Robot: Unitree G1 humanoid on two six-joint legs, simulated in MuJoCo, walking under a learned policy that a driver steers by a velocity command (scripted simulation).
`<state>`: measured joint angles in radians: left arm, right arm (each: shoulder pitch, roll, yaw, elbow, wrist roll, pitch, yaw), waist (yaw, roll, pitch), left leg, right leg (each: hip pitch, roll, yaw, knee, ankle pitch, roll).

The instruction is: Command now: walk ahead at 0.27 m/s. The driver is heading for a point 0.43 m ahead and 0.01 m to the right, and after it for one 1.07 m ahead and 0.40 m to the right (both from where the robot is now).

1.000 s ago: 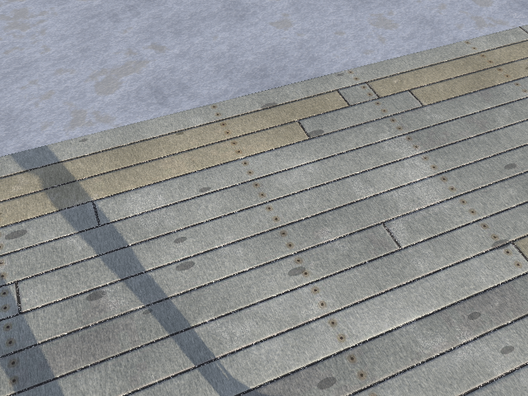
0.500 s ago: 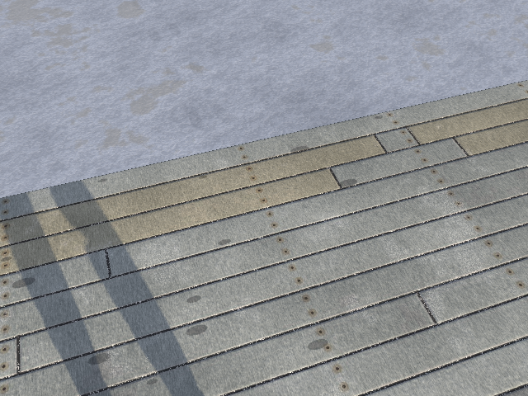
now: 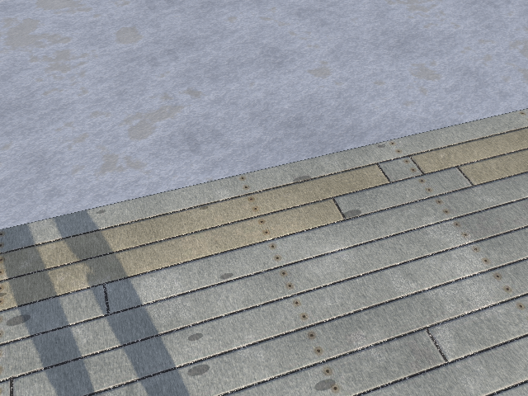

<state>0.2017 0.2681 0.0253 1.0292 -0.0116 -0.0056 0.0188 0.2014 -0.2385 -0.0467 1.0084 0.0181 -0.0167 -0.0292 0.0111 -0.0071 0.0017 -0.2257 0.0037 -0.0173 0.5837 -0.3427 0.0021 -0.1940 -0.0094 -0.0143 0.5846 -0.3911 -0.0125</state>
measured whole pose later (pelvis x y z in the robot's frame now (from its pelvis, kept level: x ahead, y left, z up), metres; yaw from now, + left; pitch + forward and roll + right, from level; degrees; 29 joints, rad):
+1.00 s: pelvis +0.34 +0.01 +0.01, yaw -13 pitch +1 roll +2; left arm 0.12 0.26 0.09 0.80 -0.02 0.03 -0.02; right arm 0.12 -0.29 -0.07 0.95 0.01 -0.01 -0.05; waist -0.01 0.00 0.05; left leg -0.16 0.03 0.26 0.44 -0.29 0.01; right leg -0.41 -0.06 -0.04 0.62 -0.23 -0.02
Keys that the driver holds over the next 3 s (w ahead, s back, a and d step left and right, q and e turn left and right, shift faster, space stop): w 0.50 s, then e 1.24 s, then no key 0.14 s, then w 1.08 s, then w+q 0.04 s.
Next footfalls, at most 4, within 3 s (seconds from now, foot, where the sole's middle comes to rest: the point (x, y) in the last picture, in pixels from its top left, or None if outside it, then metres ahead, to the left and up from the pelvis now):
0.50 left None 0.37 0.12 -0.77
1.02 right None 0.41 -0.11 -0.77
1.46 left None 0.50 0.10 -0.77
1.90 right None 0.33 -0.11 -0.77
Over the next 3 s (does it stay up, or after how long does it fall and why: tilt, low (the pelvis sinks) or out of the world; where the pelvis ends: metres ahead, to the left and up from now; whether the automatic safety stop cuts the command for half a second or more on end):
stays up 0.72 -0.30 -0.01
